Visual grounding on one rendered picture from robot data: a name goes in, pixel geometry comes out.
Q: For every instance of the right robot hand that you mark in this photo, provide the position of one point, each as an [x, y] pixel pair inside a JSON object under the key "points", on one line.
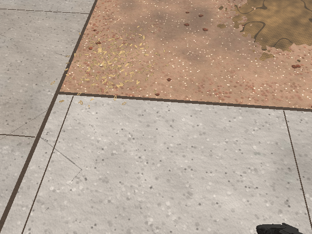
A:
{"points": [[276, 229]]}

